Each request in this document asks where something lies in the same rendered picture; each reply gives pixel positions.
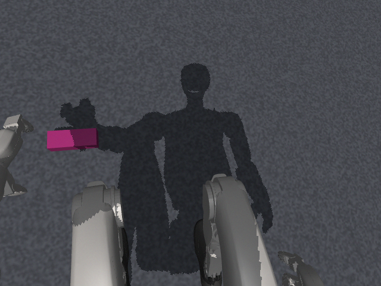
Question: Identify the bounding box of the right robot foot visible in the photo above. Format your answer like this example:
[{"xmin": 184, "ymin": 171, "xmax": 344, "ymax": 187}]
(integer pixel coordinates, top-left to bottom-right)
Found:
[{"xmin": 193, "ymin": 219, "xmax": 222, "ymax": 286}]

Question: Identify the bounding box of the small box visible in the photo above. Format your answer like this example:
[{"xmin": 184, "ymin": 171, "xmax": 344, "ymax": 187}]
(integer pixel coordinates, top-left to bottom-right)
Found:
[{"xmin": 47, "ymin": 128, "xmax": 99, "ymax": 151}]

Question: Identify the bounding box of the right robot hand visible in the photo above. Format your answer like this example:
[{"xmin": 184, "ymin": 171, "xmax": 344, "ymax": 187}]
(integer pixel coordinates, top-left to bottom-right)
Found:
[{"xmin": 278, "ymin": 251, "xmax": 325, "ymax": 286}]

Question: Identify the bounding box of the left robot hand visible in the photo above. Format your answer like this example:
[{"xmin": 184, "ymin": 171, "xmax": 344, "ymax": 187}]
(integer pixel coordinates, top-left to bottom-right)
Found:
[{"xmin": 0, "ymin": 114, "xmax": 34, "ymax": 197}]

